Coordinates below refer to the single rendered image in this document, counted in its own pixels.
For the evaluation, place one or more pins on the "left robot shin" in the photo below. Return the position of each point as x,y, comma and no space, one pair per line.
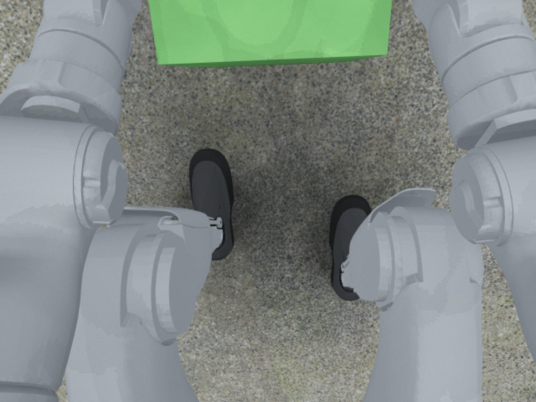
193,226

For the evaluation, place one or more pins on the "robot left forearm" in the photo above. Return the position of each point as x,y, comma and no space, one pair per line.
76,65

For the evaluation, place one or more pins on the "left robot upper arm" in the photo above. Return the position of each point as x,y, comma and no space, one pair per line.
59,182

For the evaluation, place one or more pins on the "robot shin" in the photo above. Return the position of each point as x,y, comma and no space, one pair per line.
408,197
193,226

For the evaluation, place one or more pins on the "carton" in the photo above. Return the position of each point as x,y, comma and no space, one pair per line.
230,33

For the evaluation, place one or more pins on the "robot right forearm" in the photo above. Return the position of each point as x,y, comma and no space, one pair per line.
485,55

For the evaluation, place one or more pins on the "right robot shin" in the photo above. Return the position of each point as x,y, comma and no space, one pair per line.
408,197

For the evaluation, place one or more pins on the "right robot upper arm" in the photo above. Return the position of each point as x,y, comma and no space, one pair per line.
493,201

